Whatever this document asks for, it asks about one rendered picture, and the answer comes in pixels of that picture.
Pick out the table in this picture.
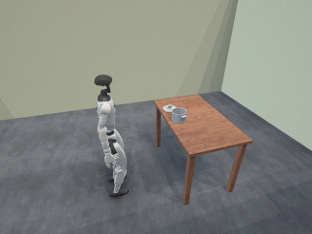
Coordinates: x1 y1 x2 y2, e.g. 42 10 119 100
153 95 253 206

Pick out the robot right hand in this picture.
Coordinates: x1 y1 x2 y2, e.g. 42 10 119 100
104 154 117 169

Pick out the right robot upper arm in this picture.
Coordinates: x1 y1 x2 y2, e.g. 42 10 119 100
97 102 111 133

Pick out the robot right forearm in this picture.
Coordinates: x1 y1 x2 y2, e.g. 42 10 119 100
98 129 111 156

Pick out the left robot thigh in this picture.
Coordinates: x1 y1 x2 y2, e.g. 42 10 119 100
114 129 125 161

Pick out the robot right shin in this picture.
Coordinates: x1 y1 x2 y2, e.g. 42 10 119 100
114 169 127 193

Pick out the pot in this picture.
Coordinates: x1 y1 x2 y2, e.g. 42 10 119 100
172 107 187 124

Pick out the lid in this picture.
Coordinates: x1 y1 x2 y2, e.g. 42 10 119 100
163 105 176 113

